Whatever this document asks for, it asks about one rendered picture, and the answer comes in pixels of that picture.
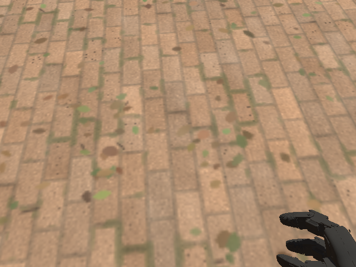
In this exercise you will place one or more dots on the right robot hand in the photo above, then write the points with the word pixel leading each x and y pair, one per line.
pixel 338 249

